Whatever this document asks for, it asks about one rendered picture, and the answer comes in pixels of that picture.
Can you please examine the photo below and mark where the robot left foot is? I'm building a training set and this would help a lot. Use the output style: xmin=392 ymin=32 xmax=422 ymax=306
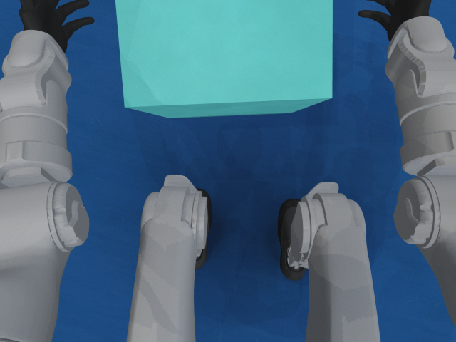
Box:
xmin=195 ymin=188 xmax=212 ymax=270

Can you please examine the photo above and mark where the carton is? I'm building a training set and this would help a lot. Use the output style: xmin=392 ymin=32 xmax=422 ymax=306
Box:
xmin=115 ymin=0 xmax=333 ymax=118

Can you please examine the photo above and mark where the robot right forearm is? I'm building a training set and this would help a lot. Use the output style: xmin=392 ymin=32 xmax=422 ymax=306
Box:
xmin=385 ymin=16 xmax=456 ymax=176

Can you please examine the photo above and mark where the right robot hand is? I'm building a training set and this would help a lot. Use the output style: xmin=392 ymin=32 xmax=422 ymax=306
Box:
xmin=358 ymin=0 xmax=432 ymax=41

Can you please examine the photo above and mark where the left robot upper arm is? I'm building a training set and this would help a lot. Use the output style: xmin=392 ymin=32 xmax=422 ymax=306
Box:
xmin=0 ymin=180 xmax=89 ymax=342

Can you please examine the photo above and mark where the robot left forearm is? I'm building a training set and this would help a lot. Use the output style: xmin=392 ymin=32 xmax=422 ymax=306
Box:
xmin=0 ymin=30 xmax=73 ymax=189

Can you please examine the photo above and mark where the left robot hand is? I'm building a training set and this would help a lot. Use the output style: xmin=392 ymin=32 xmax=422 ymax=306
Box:
xmin=19 ymin=0 xmax=95 ymax=53

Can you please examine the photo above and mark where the right robot upper arm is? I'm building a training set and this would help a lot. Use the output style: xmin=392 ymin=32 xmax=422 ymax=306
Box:
xmin=393 ymin=175 xmax=456 ymax=329

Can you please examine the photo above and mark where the right robot thigh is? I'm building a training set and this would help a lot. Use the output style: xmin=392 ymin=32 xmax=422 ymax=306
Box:
xmin=294 ymin=193 xmax=380 ymax=342

